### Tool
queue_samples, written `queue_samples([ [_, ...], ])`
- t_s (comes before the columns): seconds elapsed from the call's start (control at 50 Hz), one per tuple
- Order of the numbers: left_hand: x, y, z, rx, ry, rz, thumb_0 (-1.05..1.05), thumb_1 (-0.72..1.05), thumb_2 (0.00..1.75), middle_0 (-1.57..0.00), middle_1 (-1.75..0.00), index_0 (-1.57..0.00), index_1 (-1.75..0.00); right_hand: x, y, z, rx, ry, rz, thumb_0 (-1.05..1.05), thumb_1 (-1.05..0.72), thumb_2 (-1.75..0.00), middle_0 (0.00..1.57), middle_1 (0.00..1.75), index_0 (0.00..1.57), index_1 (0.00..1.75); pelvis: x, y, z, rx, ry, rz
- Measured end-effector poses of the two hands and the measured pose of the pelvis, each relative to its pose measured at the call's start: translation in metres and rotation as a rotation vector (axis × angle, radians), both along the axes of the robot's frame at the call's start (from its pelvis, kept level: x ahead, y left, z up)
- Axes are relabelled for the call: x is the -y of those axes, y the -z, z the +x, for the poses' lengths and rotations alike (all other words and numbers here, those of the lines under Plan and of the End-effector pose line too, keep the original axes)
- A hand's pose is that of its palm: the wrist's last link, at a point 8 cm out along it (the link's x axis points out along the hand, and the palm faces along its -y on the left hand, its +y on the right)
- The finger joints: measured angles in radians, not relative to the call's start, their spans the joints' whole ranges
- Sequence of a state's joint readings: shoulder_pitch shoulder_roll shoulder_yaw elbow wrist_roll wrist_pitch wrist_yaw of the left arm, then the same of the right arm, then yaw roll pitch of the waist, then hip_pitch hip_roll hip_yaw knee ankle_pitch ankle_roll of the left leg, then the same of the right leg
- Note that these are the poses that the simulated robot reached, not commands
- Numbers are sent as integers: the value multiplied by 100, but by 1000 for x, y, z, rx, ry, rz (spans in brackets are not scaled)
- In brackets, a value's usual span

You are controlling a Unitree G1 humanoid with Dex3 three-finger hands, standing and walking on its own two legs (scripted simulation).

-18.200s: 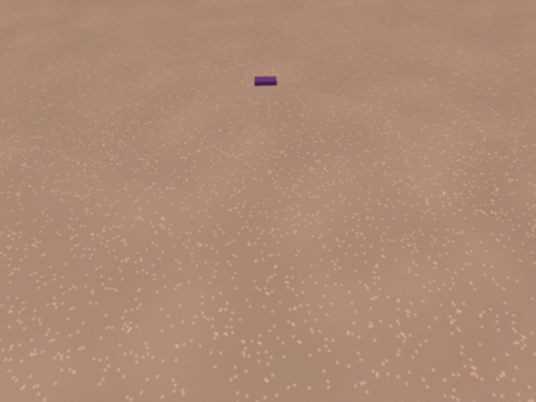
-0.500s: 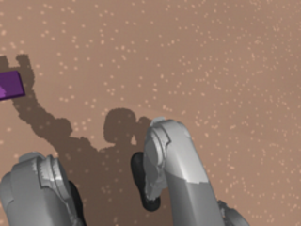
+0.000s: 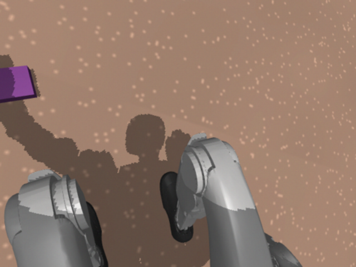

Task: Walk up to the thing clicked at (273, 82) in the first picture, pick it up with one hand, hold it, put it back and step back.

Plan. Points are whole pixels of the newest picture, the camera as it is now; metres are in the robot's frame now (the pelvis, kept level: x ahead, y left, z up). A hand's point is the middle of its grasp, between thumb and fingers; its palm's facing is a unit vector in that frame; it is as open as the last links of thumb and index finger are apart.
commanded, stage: rest palm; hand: left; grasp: from above
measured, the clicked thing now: out of the picture +0.51 +0.31 -0.30
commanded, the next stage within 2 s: close in 1.48 s
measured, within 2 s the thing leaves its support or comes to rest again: neither
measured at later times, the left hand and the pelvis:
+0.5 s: hand out of the picture +0.50 +0.31 -0.24, palm faces -0.43 -0.09 -0.90, open 14.3 cm; pelvis +0.00 +0.00 -0.01, yaw -1 degrees
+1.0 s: hand out of the picture +0.48 +0.32 -0.26, palm faces -0.45 -0.12 -0.89, open 14.4 cm; pelvis +0.00 +0.00 -0.01, yaw -4 degrees
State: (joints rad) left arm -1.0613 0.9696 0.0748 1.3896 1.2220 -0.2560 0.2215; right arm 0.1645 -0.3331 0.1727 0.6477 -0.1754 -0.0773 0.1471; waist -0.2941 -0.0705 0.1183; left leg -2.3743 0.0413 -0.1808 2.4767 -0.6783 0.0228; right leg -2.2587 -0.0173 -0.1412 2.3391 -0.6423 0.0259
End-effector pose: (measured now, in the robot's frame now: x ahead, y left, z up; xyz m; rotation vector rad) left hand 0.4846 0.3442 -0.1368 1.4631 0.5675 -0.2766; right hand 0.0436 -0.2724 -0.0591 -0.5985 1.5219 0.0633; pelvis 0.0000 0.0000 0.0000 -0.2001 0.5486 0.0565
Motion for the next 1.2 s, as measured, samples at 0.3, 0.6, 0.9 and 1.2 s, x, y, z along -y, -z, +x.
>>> queue_samples([
  [0.3,33,23,1,78,72,4,0,-56,105,-8,-94,-5,-97,-6,-14,20,87,-49,-14,-1,-89,-90,20,30,20,30,-4,1,2,5,2,-16],
  [0.6,32,51,23,69,-75,49,0,-53,100,-8,-97,-6,-98,-23,-6,-44,-58,25,65,0,-89,-90,20,30,21,30,0,14,5,12,30,-8],
  [0.9,27,64,8,47,-19,-15,0,-55,102,-8,-95,-5,-97,-22,-15,-23,-43,-60,33,0,-89,-90,20,30,21,30,-2,11,4,47,35,-40],
  [1.2,31,66,2,78,16,9,0,-54,103,-8,-95,-6,-97,-28,-14,-6,20,-136,53,0,-89,-90,20,30,20,30,-7,14,1,63,38,-54],
])
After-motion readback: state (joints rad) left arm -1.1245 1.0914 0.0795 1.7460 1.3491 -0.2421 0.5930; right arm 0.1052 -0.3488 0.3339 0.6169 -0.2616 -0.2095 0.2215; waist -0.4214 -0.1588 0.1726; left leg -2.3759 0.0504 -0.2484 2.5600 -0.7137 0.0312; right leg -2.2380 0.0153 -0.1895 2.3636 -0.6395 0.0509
